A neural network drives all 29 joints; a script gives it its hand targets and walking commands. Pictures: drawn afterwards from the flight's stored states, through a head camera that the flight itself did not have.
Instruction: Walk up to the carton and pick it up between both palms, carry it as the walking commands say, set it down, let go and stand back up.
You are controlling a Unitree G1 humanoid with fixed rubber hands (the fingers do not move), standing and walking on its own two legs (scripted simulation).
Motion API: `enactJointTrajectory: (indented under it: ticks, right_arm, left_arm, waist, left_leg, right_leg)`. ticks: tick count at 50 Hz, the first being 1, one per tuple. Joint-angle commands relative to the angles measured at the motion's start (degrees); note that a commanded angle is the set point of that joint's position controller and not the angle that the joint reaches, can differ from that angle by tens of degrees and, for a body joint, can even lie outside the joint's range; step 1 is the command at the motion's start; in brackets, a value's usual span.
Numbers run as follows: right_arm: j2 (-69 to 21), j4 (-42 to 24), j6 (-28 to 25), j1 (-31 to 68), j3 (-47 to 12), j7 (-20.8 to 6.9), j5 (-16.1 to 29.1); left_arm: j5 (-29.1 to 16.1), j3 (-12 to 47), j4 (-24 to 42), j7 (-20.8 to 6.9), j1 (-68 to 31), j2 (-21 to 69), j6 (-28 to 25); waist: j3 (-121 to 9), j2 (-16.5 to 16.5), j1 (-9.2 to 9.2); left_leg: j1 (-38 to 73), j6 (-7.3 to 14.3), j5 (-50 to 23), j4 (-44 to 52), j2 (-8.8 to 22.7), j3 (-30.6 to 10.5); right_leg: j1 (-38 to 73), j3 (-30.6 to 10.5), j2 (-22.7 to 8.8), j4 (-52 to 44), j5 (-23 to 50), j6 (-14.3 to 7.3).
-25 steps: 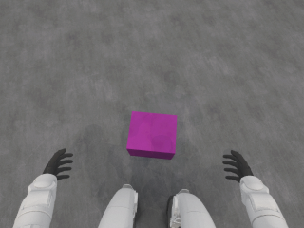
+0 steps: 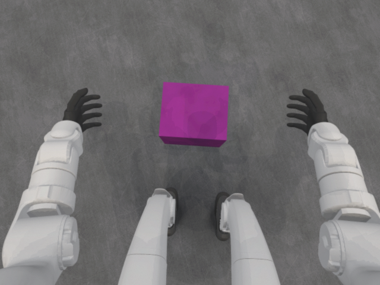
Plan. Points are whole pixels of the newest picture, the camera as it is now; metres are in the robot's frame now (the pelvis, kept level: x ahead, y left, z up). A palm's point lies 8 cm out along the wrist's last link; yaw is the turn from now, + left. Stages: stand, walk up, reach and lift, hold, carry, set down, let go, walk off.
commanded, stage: reach and lift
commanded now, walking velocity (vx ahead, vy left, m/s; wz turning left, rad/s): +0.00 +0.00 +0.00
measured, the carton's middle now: (193, 117) +0.54 +0.02 -0.58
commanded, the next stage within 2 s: none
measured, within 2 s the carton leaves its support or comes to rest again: neither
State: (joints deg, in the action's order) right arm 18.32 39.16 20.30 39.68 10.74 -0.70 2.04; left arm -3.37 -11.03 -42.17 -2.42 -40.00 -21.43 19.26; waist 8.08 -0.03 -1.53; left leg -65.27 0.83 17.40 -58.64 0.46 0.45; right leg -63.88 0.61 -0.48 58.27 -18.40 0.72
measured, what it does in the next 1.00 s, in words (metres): lowers itself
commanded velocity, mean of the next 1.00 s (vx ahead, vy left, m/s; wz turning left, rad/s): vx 0.00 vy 0.00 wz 0.00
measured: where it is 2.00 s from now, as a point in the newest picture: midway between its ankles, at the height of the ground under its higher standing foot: (196, 222)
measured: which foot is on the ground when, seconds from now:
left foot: down 0.00-1.00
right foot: down 0.00-1.00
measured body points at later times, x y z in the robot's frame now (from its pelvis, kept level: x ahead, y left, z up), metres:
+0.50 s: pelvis +0.01 +0.00 -0.02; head +0.34 -0.01 +0.28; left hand +0.54 +0.24 -0.14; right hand +0.55 -0.21 -0.14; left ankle +0.09 +0.11 -0.65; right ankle +0.08 -0.13 -0.65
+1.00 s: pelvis -0.04 +0.00 -0.10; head +0.33 +0.01 +0.13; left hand +0.53 +0.23 -0.26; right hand +0.54 -0.20 -0.25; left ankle +0.09 +0.11 -0.65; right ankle +0.08 -0.13 -0.65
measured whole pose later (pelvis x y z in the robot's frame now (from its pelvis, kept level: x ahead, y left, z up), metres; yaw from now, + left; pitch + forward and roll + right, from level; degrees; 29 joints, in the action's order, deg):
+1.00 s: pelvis -0.04 +0.00 -0.10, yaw +0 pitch +31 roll -2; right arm 22.6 46.9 18.0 83.4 15.3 4.8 5.4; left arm -4.6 -13.6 -51.8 0.2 -85.6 -27.5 17.1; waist 29.9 0.3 -0.4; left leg -92.0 -0.6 21.5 -82.9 -1.6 -2.8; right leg -90.1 -0.9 1.8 82.7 -23.2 1.7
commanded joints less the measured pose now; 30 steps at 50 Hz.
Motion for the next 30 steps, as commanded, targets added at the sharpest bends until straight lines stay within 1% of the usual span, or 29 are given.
enactJointTrajectory:
  ticks: [1, 2, 3, 4, 6, 7, 8, 9, 10, 11, 12, 13, 14, 15, 16, 17, 18, 19, 20, 21, 22, 23, 24, 25, 26, 27, 28, 29, 30]
  right_arm:
    - [11.58, -5.39, -3.26, 21.51, 3.31, -0.12, 0.38]
    - [10.43, -2.78, -2.99, 20.80, 2.59, 0.12, 1.00]
    - [10.23, -1.84, -3.38, 22.63, 3.84, -0.09, 0.72]
    - [11.42, -0.75, -3.77, 25.33, 3.49, -0.19, 2.15]
    - [13.91, -1.61, -5.07, 27.15, 6.06, -0.09, 1.04]
    - [12.87, -0.02, -5.31, 27.78, 4.98, -0.03, 1.48]
    - [14.14, -0.45, -5.97, 31.63, 6.25, -0.16, 1.72]
    - [13.67, -2.52, -6.58, 32.84, 5.65, 0.16, 1.37]
    - [12.84, -2.85, -7.02, 32.03, 5.82, 0.29, 2.20]
    - [13.83, -3.20, -8.10, 37.57, 6.20, 0.23, 1.02]
    - [12.87, -1.58, -8.73, 37.48, 5.27, 0.29, 1.66]
    - [12.14, 0.45, -8.20, 37.29, 5.19, 0.58, 2.05]
    - [13.18, -3.06, -9.43, 38.14, 6.25, 0.82, 1.40]
    - [12.13, -2.66, -9.23, 40.19, 4.65, 1.02, 3.17]
    - [10.34, -1.35, -10.00, 39.28, 4.37, 0.93, 2.99]
    - [10.30, -1.73, -9.71, 43.05, 3.91, 0.91, 3.62]
    - [11.28, 0.55, -9.43, 41.73, 5.29, 1.21, 2.17]
    - [9.08, 2.16, -8.95, 40.26, 4.42, 1.59, 1.08]
    - [9.27, 0.91, -9.77, 37.57, 4.84, 1.76, 0.28]
    - [10.21, -5.02, -10.34, 42.28, 5.49, 2.55, 1.06]
    - [11.01, -4.92, -10.51, 38.56, 6.41, 2.49, 0.45]
    - [9.12, -2.45, -10.10, 39.57, 5.60, 2.37, 1.55]
    - [8.71, -2.62, -9.83, 39.13, 6.78, 2.20, -0.07]
    - [7.71, -5.27, -9.23, 38.78, 5.28, 2.49, 1.97]
    - [7.62, -7.57, -9.42, 39.48, 5.02, 2.72, 1.67]
    - [8.35, -8.94, -9.21, 39.44, 5.02, 2.75, 1.86]
    - [9.22, -10.17, -8.76, 42.77, 4.70, 2.76, 2.23]
    - [8.54, -13.58, -8.46, 43.95, 4.48, 2.76, 2.85]
    - [10.83, -14.04, -8.26, 43.50, 5.76, 2.91, 2.29]
  left_arm:
    - [-1.89, -1.40, 8.01, 0.95, -22.67, -9.13, -2.50]
    - [0.10, -3.13, 3.89, 1.35, -20.04, -11.85, -2.54]
    - [0.68, -3.24, 3.95, 1.31, -22.61, -10.67, -2.86]
    - [-0.82, -1.98, 4.58, 1.77, -27.16, -11.32, -2.88]
    - [-0.17, -1.60, 6.55, 2.26, -28.34, -10.65, -3.96]
    - [-0.23, -3.04, 3.61, 2.71, -28.47, -11.76, -3.76]
    - [-0.22, -2.70, 7.24, 2.84, -34.92, -12.16, -4.40]
    - [-0.16, -4.28, 7.05, 2.80, -34.19, -11.71, -4.99]
    - [-0.15, -3.16, 7.43, 2.59, -33.01, -11.62, -5.59]
    - [0.01, -4.33, 5.79, 2.76, -36.98, -12.23, -6.43]
    - [-0.93, -4.40, 4.40, 2.72, -38.52, -11.29, -6.60]
    - [0.81, -5.90, 2.31, 2.34, -37.35, -11.76, -6.80]
    - [0.67, -6.88, 3.10, 2.13, -36.73, -12.06, -7.75]
    - [2.15, -8.14, 3.13, 2.09, -38.99, -15.00, -8.60]
    - [-0.29, -5.92, 1.12, 1.80, -40.32, -11.21, -9.02]
    - [-0.15, -7.60, -0.72, 1.33, -41.82, -12.98, -8.84]
    - [1.09, -7.29, -2.38, 0.64, -41.45, -12.53, -8.58]
    - [1.66, -10.10, -5.72, 0.09, -38.37, -15.05, -8.89]
    - [-0.17, -8.57, -2.28, 0.01, -37.86, -13.29, -9.67]
    - [1.12, -11.57, 0.90, -0.38, -41.00, -17.05, -10.62]
    - [1.55, -10.10, 2.37, -0.54, -39.13, -15.77, -11.07]
    - [1.29, -10.19, 0.84, -0.77, -40.32, -14.86, -10.92]
    - [2.42, -10.87, 0.83, -1.19, -42.23, -15.11, -10.68]
    - [2.77, -11.57, 2.37, -1.93, -39.10, -15.56, -10.69]
    - [1.51, -11.00, 4.80, -2.20, -41.13, -15.67, -10.75]
    - [2.49, -11.94, 3.84, -2.12, -40.83, -17.45, -10.46]
    - [1.64, -11.78, 4.04, -2.37, -42.69, -17.11, -10.36]
    - [1.09, -10.40, 7.94, -2.50, -44.41, -16.02, -9.83]
    - [1.58, -10.42, 7.14, -2.20, -44.88, -16.70, -9.48]
  waist:
    - [-52.76, -0.28, 2.65]
    - [-55.00, -2.68, -1.28]
    - [-56.26, -1.82, 1.24]
    - [-57.24, -4.50, 0.67]
    - [-64.51, -5.21, 1.63]
    - [-65.10, -2.73, 0.46]
    - [-64.86, -5.40, 1.59]
    - [-71.06, -3.18, 0.96]
    - [-71.54, -4.44, 0.90]
    - [-70.30, -1.08, 0.73]
    - [-70.04, -0.33, 1.52]
    - [-69.78, -2.44, -0.56]
    - [-74.50, -1.70, 0.66]
    - [-75.05, -3.01, -3.61]
    - [-71.88, 0.31, 1.08]
    - [-75.66, 0.74, -1.31]
    - [-75.35, -1.53, -0.01]
    - [-75.28, 1.78, -2.08]
    - [-78.83, 3.30, 1.28]
    - [-84.62, 3.66, -1.73]
    - [-87.84, 2.82, 0.37]
    - [-84.21, 1.74, -0.98]
    - [-86.31, 2.02, 0.52]
    - [-91.79, 1.23, -2.65]
    - [-92.24, 3.66, -0.67]
    - [-95.70, 4.44, -2.60]
    - [-92.92, 5.58, -1.91]
    - [-99.27, 3.86, -1.65]
    - [-100.51, 1.16, -1.61]
  left_leg:
    - [25.45, -2.29, -6.48, 5.86, -1.14, -1.04]
    - [27.26, -2.37, -7.69, 6.16, -1.84, 0.08]
    - [27.68, -2.06, -8.38, 6.28, -1.21, -0.75]
    - [29.83, -2.30, -8.90, 5.57, -1.58, -1.00]
    - [37.88, -3.07, -13.30, 4.58, -1.28, -1.93]
    - [36.18, -2.50, -13.73, 3.51, -1.77, -1.12]
    - [33.22, -2.85, -12.66, 2.53, -1.45, -1.04]
    - [33.68, -2.61, -15.58, 2.15, -1.94, -0.82]
    - [36.99, -2.26, -20.39, 2.61, -1.82, -0.83]
    - [31.78, -2.28, -23.46, 0.11, -2.02, -1.36]
    - [27.05, -2.09, -19.69, 0.58, -2.18, -0.59]
    - [25.62, -2.21, -18.45, 0.66, -2.59, 0.42]
    - [26.26, -1.75, -20.02, 1.31, -2.85, 0.27]
    - [23.71, -1.76, -21.63, 0.04, -3.01, 1.75]
    - [23.09, -1.24, -22.68, 0.54, -2.77, 0.26]
    - [24.14, -0.49, -24.94, -0.43, -2.75, 0.47]
    - [21.17, -1.02, -22.82, -0.42, -3.36, 1.39]
    - [19.49, -0.77, -23.34, -0.81, -3.40, 1.40]
    - [19.47, -0.65, -27.12, -0.36, -3.40, 0.85]
    - [17.07, -0.37, -27.78, -0.96, -3.60, 1.33]
    - [20.01, -0.26, -31.13, 0.15, -3.70, 2.12]
    - [16.00, -0.19, -31.10, -0.24, -4.21, 2.31]
    - [17.28, 0.25, -30.73, -0.32, -3.93, 1.96]
    - [22.28, 0.08, -34.82, -0.13, -4.27, 2.78]
    - [20.53, 0.47, -35.91, -0.84, -4.27, 1.90]
    - [19.86, 0.13, -37.04, -0.44, -4.47, 2.06]
    - [15.84, 0.51, -31.73, -0.83, -4.03, 2.76]
    - [17.90, -0.04, -34.34, -0.17, -4.56, 2.62]
    - [23.99, -0.04, -36.23, -0.60, -4.36, 1.75]
  right_leg:
    - [11.57, 2.00, 3.18, -4.69, 1.56, -0.16]
    - [13.59, 2.44, 3.45, -4.81, 2.30, -0.09]
    - [11.54, 2.53, 3.92, -4.27, 3.16, 0.48]
    - [8.49, 2.21, 3.73, -3.56, 2.35, -0.28]
    - [7.16, 3.28, 4.25, -4.02, 3.34, -0.34]
    - [6.31, 3.59, 4.58, -3.91, 3.03, -0.45]
    - [4.81, 2.58, 3.90, -2.86, 3.42, -0.37]
    - [8.55, 3.15, 4.41, -2.09, 7.20, -0.42]
    - [8.85, 3.04, 4.73, -2.69, 10.93, 0.00]
    - [5.20, 2.75, 5.13, -0.43, 13.45, 0.17]
    - [7.26, 2.57, 4.13, -1.44, 12.41, -0.14]
    - [8.30, 1.58, 4.15, -0.97, 11.95, 0.13]
    - [10.95, 1.92, 4.10, -1.78, 14.33, 0.35]
    - [10.93, 1.15, 4.10, -0.02, 15.21, 0.78]
    - [9.00, 1.86, 3.88, -1.07, 17.08, 0.87]
    - [8.87, 1.53, 4.13, -0.05, 17.90, 1.21]
    - [9.21, 1.23, 3.91, -0.52, 17.66, 1.00]
    - [9.81, 1.17, 4.06, 0.75, 17.80, 1.69]
    - [14.99, 1.21, 4.13, 0.73, 25.63, 1.15]
    - [18.36, -0.04, 3.69, 1.74, 28.92, 1.87]
    - [20.88, 0.66, 3.96, 0.46, 32.43, 1.80]
    - [19.46, 0.16, 4.02, 1.79, 32.62, 1.70]
    - [19.58, 1.13, 4.45, 2.01, 31.62, 2.09]
    - [22.71, 0.45, 4.68, 1.09, 35.39, 2.22]
    - [25.12, -0.55, 4.56, 1.27, 39.20, 1.94]
    - [28.71, 0.55, 4.60, 3.10, 40.66, 2.38]
    - [29.11, -0.40, 4.07, 2.41, 36.69, 3.24]
    - [34.97, -0.09, 4.62, 3.21, 40.77, 2.32]
    - [31.95, 0.93, 4.38, 3.60, 38.41, 2.93]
